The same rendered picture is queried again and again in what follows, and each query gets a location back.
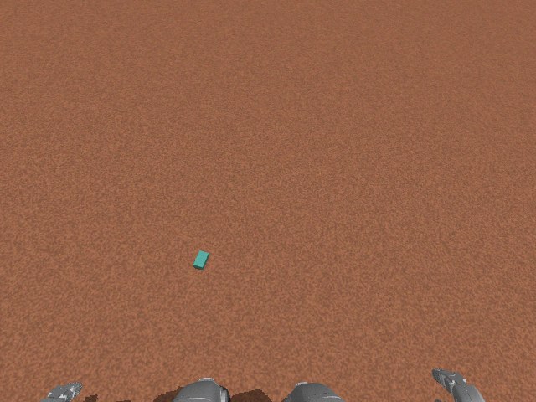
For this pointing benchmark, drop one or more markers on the small box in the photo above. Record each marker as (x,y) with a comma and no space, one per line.
(201,260)

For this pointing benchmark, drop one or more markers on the right robot hand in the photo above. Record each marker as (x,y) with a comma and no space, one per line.
(456,385)

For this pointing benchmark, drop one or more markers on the left robot hand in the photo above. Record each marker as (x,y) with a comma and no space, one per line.
(63,393)

